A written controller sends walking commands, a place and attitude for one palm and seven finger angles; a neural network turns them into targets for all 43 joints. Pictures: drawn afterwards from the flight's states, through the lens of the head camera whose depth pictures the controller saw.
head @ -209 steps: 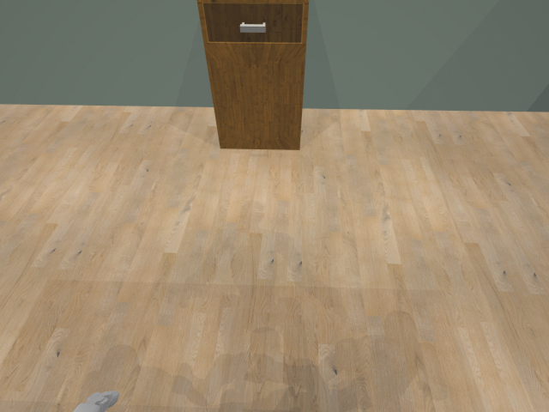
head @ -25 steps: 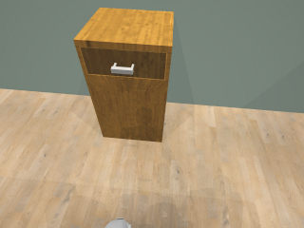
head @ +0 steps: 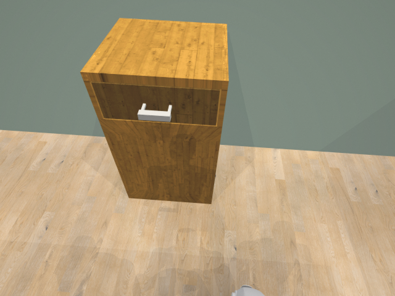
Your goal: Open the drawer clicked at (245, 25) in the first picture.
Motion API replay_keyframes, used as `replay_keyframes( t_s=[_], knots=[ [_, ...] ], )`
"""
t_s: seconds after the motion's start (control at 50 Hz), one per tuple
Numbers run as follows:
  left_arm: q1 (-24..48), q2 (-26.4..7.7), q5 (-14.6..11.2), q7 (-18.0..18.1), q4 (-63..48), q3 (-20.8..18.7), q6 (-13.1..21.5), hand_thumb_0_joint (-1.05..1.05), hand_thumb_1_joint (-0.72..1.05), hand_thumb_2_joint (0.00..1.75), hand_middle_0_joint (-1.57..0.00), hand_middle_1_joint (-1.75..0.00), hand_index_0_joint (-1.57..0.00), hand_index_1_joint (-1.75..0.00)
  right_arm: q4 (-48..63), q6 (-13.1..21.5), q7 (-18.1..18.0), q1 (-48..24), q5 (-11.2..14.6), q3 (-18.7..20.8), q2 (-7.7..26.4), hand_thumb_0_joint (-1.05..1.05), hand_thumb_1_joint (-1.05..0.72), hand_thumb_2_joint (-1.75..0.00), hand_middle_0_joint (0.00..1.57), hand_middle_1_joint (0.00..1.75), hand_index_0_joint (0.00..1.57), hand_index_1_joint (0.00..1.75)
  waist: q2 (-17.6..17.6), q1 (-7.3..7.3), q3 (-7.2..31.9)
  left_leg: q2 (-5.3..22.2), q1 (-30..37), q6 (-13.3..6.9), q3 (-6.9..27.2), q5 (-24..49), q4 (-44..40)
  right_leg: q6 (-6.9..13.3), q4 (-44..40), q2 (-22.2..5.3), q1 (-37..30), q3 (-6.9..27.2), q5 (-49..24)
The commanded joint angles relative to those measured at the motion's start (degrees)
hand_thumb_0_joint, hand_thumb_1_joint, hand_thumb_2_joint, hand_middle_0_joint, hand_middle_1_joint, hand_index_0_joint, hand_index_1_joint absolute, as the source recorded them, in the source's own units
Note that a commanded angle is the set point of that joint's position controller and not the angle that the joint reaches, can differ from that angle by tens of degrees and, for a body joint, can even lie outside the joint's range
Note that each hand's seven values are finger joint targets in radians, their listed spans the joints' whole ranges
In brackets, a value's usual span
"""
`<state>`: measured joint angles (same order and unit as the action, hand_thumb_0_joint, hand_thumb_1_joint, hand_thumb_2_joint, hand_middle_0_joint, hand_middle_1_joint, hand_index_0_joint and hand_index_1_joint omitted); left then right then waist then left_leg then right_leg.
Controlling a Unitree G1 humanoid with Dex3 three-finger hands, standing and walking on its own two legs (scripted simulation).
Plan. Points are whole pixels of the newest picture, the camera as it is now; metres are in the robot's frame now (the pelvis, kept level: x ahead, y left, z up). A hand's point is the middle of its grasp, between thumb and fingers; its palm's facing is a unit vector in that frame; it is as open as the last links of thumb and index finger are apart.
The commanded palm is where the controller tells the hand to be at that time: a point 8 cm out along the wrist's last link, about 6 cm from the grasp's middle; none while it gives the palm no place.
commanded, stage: take the last steps up to it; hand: left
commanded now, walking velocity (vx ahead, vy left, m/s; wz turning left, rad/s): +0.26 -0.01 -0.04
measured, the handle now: (155, 111) +0.70 +0.18 -0.07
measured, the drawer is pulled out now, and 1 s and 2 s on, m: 0.00 0.00 0.00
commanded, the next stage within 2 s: come to a stop and stand still in 0.30 s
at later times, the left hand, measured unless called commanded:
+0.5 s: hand out of the picture +0.15 +0.13 -0.17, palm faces +0.08 -0.98 -0.18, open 7.3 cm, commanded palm none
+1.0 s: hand (144, 293) +0.16 +0.13 -0.17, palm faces +0.01 -0.95 -0.30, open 7.4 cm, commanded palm none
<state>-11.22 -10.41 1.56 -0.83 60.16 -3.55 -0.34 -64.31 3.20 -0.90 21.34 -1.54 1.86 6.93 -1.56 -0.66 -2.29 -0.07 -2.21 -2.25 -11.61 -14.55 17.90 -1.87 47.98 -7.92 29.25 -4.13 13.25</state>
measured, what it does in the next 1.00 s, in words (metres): walks ahead: right foot, then left foot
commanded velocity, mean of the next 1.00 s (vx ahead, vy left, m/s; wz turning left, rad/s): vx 0.01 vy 0.00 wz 0.01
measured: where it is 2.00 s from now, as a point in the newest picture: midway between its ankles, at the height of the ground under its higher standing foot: outside the picture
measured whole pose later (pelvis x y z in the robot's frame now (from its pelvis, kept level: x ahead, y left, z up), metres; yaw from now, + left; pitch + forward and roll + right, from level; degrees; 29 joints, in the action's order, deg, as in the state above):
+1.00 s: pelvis +0.11 -0.08 -0.02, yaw -2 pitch -1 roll +2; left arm -12.9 -11.5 1.3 1.3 58.8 -3.2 -1.4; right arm -60.0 -2.8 -1.2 9.8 -1.3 3.1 11.1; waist 1.8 -0.1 -3.1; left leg 4.6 -20.3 1.9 -5.0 -11.5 30.5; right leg -0.1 34.1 -2.1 13.1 -2.4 19.5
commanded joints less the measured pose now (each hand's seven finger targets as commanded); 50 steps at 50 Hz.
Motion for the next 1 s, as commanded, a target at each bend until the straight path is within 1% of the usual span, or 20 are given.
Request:
replay_keyframes(
  t_s=[0.0,0.04,0.08,0.1,0.12,0.14,0.2,0.28,0.4,0.48,0.54,0.56,0.6,0.72,0.8,0.86,0.92,0.94,0.96,0.98],
  knots=[
    [4.97,-0.72,-0.05,-0.12,-5.02,0.28,1.46,0.00,0.90,0.90,-0.20,-0.30,-0.20,-0.30,0.85,0.73,-0.48,5.34,-0.12,2.01,8.42,0.00,-0.90,-0.90,0.20,0.30,0.20,0.30,7.11,-1.83,-5.25,17.24,-0.80,-7.78,10.85,12.83,-6.03,1.17,-8.66,1.34,1.47,-1.97,1.36],
    [3.53,-0.94,0.01,-0.15,-4.87,0.12,1.84,0.00,0.90,0.90,-0.20,-0.30,-0.20,-0.30,0.67,0.52,-0.49,4.56,-0.24,2.05,8.84,0.00,-0.90,-0.90,0.20,0.30,0.20,0.30,7.02,-0.79,-4.23,17.16,-2.06,-6.75,9.57,13.38,-2.52,1.99,-12.80,2.69,-4.17,-2.90,0.62],
    [-5.30,-2.81,0.20,0.02,-1.93,-0.46,2.66,0.00,0.90,0.90,-0.20,-0.30,-0.20,-0.30,0.51,0.30,-0.34,3.65,0.19,1.80,8.43,0.00,-0.90,-0.90,0.20,0.30,0.20,0.30,3.17,3.29,0.29,12.93,-5.25,-3.80,5.50,15.14,8.58,2.86,-19.91,5.22,-18.36,-4.60,-4.03],
    [-12.03,-6.66,0.48,0.51,-0.02,-1.27,3.40,0.00,0.90,0.90,-0.20,-0.30,-0.20,-0.30,0.82,0.53,0.13,3.75,0.74,1.66,6.83,0.00,-0.90,-0.90,0.20,0.30,0.20,0.30,-3.64,6.16,4.65,9.77,-13.52,-1.71,3.14,10.08,20.46,4.98,-21.94,-0.70,-30.18,3.36,-3.71],
    [-17.99,-12.54,0.34,1.05,1.44,-2.68,3.77,0.00,0.90,0.90,-0.20,-0.30,-0.20,-0.30,2.32,0.66,0.53,5.29,1.02,0.91,3.92,0.00,-0.90,-0.90,0.20,0.30,0.20,0.30,-17.50,6.95,8.90,2.42,-26.42,1.13,-0.16,-12.08,36.24,10.55,-27.83,-14.62,-40.43,22.30,-8.49],
    [-19.71,-13.62,-0.70,1.31,1.43,-2.43,3.60,0.00,0.90,0.90,-0.20,-0.30,-0.20,-0.30,3.62,0.04,0.30,2.45,1.00,1.02,5.87,0.00,-0.90,-0.90,0.20,0.30,0.20,0.30,-12.80,7.39,9.31,2.15,-29.37,1.01,6.17,-20.71,47.26,14.19,-32.41,-18.40,-38.21,27.78,-10.51],
    [-5.96,-7.06,-0.87,1.99,-1.90,-1.13,3.45,0.00,0.90,0.90,-0.20,-0.30,-0.20,-0.30,2.73,-1.01,0.53,0.25,0.58,1.70,4.33,0.00,-0.90,-0.90,0.20,0.30,0.20,0.30,-4.66,2.24,0.08,7.70,-28.72,1.00,11.21,-8.09,51.23,11.97,-37.00,-13.54,-19.96,17.63,3.72],
    [-4.21,-3.00,-0.22,2.12,-2.10,-0.15,4.05,0.00,0.90,0.90,-0.20,-0.30,-0.20,-0.30,1.69,-2.58,0.64,3.23,0.02,1.22,2.22,0.00,-0.90,-0.90,0.20,0.30,0.20,0.30,-4.24,-1.06,-0.95,7.69,-22.82,3.05,9.08,-2.99,40.89,10.12,-38.46,-8.90,-12.56,5.87,-4.27],
    [-6.99,-5.11,-0.10,1.80,-0.50,-0.03,3.80,0.00,0.90,0.90,-0.20,-0.30,-0.20,-0.30,4.33,-2.11,0.96,-2.98,0.43,0.62,2.60,0.00,-0.90,-0.90,0.20,0.30,0.20,0.30,-3.89,1.01,0.40,5.39,-21.26,3.58,7.48,-2.48,24.00,11.66,-36.84,-8.18,-18.58,5.94,-10.82],
    [-5.93,-4.82,-0.83,2.49,0.85,0.73,2.48,0.00,0.90,0.90,-0.20,-0.30,-0.20,-0.30,3.32,-2.07,-0.16,-3.09,0.89,-0.42,3.54,0.00,-0.90,-0.90,0.20,0.30,0.20,0.30,-4.18,0.21,2.82,3.92,-9.56,4.30,7.81,8.59,8.37,7.95,-27.64,-4.42,-19.24,1.68,-24.75],
    [-9.41,-1.95,-1.12,3.31,0.96,1.62,1.05,0.00,0.90,0.90,-0.20,-0.30,-0.20,-0.30,4.07,-1.76,-1.05,-3.84,1.12,0.27,9.30,0.00,-0.90,-0.90,0.20,0.30,0.20,0.30,6.41,1.65,3.82,13.71,-3.89,-0.26,14.13,38.04,6.22,2.52,-23.23,1.19,-15.83,-0.18,-6.42],
    [-9.77,-1.74,-0.74,3.65,0.94,1.72,0.47,0.00,0.90,0.90,-0.20,-0.30,-0.20,-0.30,4.42,-2.50,-1.12,-4.30,1.07,0.66,10.34,0.00,-0.90,-0.90,0.20,0.30,0.20,0.30,4.95,1.54,1.15,14.12,-5.92,-0.77,13.32,34.45,5.82,2.44,-23.70,2.30,-15.81,0.12,-1.22],
    [-9.52,-2.56,-0.86,3.31,1.31,1.55,-0.58,0.00,0.90,0.90,-0.20,-0.30,-0.20,-0.30,4.75,-2.91,-1.71,-6.70,1.20,0.61,10.51,0.00,-0.90,-0.90,0.20,0.30,0.20,0.30,13.83,1.63,-1.06,15.67,-8.31,-2.72,16.64,36.64,1.63,1.30,-18.85,3.35,-15.42,-1.39,2.91],
    [-9.03,-3.58,-0.32,2.65,-0.93,0.17,-2.07,0.00,0.90,0.90,-0.20,-0.30,-0.20,-0.30,6.72,-3.76,-3.16,-7.09,0.65,2.51,12.97,0.00,-0.90,-0.90,0.20,0.30,0.20,0.30,9.26,0.17,7.52,21.09,0.62,-9.76,18.48,46.92,3.19,0.89,7.30,5.26,-4.88,4.46,17.38],
    [-6.88,-3.05,-0.29,2.23,-2.84,-0.36,-2.51,0.00,0.90,0.90,-0.20,-0.30,-0.20,-0.30,7.90,-3.92,-2.70,-8.64,0.42,3.12,12.74,0.00,-0.90,-0.90,0.20,0.30,0.20,0.30,6.81,-0.12,9.52,19.60,-1.45,-8.83,16.70,34.66,2.67,-0.03,7.81,5.52,-4.83,4.43,14.62],
    [-6.70,-1.71,-0.66,1.96,-3.58,0.03,-2.34,0.00,0.90,0.90,-0.20,-0.30,-0.20,-0.30,8.04,-4.18,-1.82,-10.38,-0.07,3.20,13.06,0.00,-0.90,-0.90,0.20,0.30,0.20,0.30,10.92,-0.01,8.56,18.56,-6.30,-7.27,17.63,17.41,0.25,0.84,-3.99,4.94,-10.89,3.12,14.30],
    [-12.76,-1.90,-0.43,2.01,-0.43,0.30,-1.20,0.00,0.90,0.90,-0.20,-0.30,-0.20,-0.30,7.53,-4.78,-0.58,-11.64,0.21,2.72,11.00,0.00,-0.90,-0.90,0.20,0.30,0.20,0.30,7.74,2.81,5.54,11.61,-18.51,-1.64,13.59,-8.10,1.38,1.03,-22.65,6.19,-24.66,-0.05,3.04],
    [-13.14,-4.66,0.21,2.28,-0.23,0.32,-0.56,0.00,0.90,0.90,-0.20,-0.30,-0.20,-0.30,7.57,-5.10,-0.25,-10.79,0.82,2.09,7.44,0.00,-0.90,-0.90,0.20,0.30,0.20,0.30,-2.02,2.90,3.44,6.23,-22.82,1.51,10.17,-13.01,8.26,2.14,-31.91,0.55,-24.64,7.72,10.01],
    [-10.24,-9.11,0.42,2.41,-1.47,0.15,-0.23,0.00,0.90,0.90,-0.20,-0.30,-0.20,-0.30,8.99,-5.43,0.26,-11.83,1.10,1.21,4.63,0.00,-0.90,-0.90,0.20,0.30,0.20,0.30,-14.22,2.30,-1.08,2.06,-24.86,3.96,7.65,-12.36,16.07,5.80,-41.47,-9.53,-16.05,22.03,25.84],
    [-6.06,-11.28,0.17,2.61,-3.73,-0.04,-0.56,0.00,0.90,0.90,-0.20,-0.30,-0.20,-0.30,9.84,-5.73,0.70,-13.66,0.64,1.66,7.17,0.00,-0.90,-0.90,0.20,0.30,0.20,0.30,-12.71,2.78,-5.03,3.22,-22.50,3.45,10.11,-12.30,22.04,8.35,-45.96,-13.28,-6.46,25.29,33.06]
  ],
)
